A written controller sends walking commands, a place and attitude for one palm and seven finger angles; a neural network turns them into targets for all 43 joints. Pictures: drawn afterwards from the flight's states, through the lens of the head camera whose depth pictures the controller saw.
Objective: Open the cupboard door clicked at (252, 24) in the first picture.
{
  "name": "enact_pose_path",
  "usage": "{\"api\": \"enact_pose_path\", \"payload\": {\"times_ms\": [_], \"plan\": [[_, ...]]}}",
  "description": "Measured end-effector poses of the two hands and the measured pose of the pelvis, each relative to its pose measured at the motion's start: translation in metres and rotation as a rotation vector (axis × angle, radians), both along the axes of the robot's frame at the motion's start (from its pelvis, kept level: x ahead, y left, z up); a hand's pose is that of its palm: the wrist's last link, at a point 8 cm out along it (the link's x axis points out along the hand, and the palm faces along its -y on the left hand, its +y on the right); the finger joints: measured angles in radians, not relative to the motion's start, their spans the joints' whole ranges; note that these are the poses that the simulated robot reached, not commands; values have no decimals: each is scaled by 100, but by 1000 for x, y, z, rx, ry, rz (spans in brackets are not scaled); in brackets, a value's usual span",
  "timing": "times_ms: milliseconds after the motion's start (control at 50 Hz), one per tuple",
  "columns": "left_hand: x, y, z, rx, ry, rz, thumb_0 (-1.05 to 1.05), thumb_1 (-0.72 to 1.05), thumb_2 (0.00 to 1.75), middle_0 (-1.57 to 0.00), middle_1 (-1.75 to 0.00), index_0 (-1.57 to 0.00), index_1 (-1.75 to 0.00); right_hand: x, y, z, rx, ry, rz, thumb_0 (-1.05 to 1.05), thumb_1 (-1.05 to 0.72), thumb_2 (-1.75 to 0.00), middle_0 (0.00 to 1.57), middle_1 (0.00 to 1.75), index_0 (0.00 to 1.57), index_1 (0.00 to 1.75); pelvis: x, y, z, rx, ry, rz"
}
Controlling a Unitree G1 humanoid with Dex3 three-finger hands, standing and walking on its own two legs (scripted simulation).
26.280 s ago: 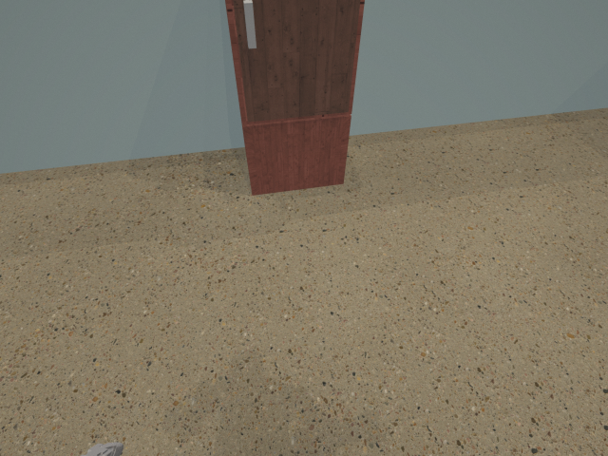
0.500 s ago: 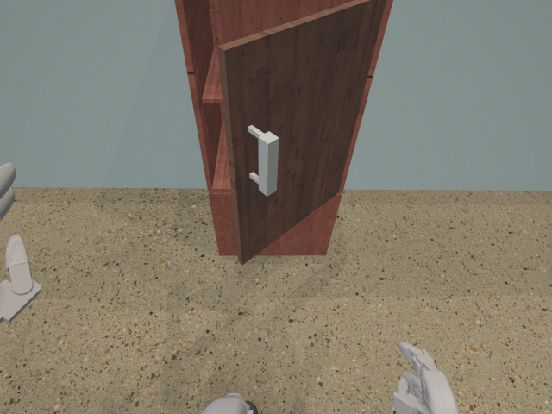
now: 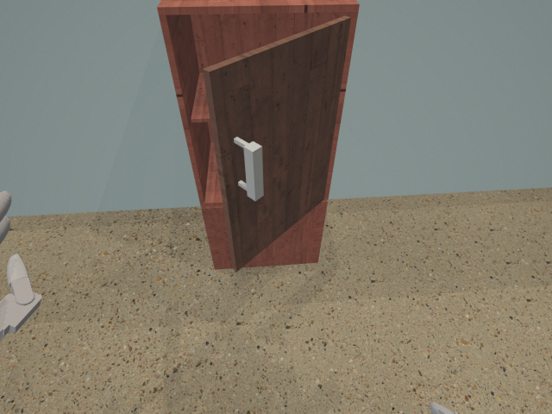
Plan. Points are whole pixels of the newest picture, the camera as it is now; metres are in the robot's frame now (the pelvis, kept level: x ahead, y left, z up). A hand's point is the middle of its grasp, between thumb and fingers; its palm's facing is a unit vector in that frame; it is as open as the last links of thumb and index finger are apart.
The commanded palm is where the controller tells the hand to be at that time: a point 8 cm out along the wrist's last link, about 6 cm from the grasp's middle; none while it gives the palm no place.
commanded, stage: stop stepping back and stand still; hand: left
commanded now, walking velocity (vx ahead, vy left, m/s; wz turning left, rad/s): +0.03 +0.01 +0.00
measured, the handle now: (247, 168) +0.59 +0.10 +0.03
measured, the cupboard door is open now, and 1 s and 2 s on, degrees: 42 42 42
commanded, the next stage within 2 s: let the arm hang, fingers relaxed in 0.42 s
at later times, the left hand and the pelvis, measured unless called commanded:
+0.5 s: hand (20, 300) +0.20 +0.29 +0.15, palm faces +0.40 -0.79 -0.46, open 7.4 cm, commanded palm none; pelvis +0.00 +0.03 +0.00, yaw +0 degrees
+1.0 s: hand out of the picture -0.08 +0.21 -0.18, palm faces +0.08 -0.98 -0.20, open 7.1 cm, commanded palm none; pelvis -0.02 +0.03 +0.00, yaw +3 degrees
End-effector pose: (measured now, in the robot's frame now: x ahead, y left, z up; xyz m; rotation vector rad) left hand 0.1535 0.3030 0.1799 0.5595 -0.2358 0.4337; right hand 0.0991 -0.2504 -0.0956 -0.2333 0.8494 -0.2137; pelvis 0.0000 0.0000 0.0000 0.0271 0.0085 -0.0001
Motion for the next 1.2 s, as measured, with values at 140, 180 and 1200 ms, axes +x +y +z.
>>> {"api": "enact_pose_path", "payload": {"times_ms": [140, 180, 1200], "plan": [[14, 12, -11, -36, -3, -19, 2, 89, 90, -21, -30, -21, -30, 31, 16, 2, -21, -47, 20, 2, -91, -90, 20, 30, 20, 30, 7, 18, -9, -17, -17, 7], [16, 12, -7, -8, 2, -42, 2, 89, 90, -21, -30, -21, -30, 44, 26, 7, -4, -88, 32, 2, -91, -90, 20, 30, 20, 30, 8, 20, -10, -13, -18, 0], [-242, -50, -320, -723, 1645, 341, 1, 92, 90, -20, -30, -20, -30, -160, 86, -61, 190, 668, -32, 1, -91, -90, 20, 30, 20, 30, -22, 34, -3, -32, -27, 45]]}}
